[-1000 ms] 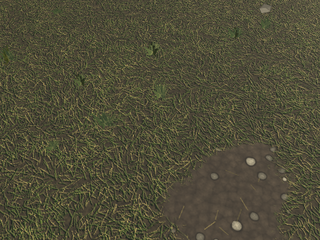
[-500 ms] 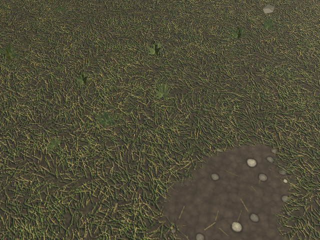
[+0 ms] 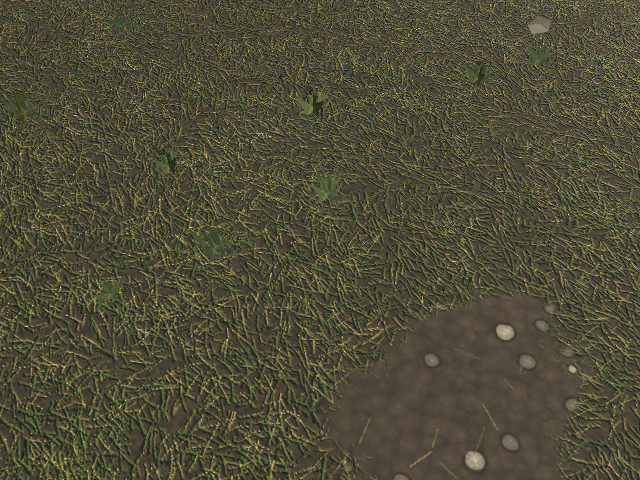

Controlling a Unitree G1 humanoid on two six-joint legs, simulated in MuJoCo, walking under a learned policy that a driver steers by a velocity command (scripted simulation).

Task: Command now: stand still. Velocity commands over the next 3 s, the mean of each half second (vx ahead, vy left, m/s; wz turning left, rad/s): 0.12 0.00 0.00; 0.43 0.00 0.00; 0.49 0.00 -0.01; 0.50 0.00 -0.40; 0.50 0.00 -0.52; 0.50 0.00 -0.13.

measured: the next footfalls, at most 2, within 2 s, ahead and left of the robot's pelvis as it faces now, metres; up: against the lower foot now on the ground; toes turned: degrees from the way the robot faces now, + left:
left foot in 0.68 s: +0.19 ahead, +0.13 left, +0.00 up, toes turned -1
right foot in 1.06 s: +0.51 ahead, -0.08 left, -0.14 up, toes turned -3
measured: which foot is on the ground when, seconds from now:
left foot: down 0.00-0.46, up 0.48-0.66, down 0.68-1.00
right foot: down 0.00-0.72, up 0.74-1.00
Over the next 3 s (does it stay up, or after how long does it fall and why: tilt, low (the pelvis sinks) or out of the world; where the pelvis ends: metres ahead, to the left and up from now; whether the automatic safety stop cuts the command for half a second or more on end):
stays up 1.31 -0.21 -0.14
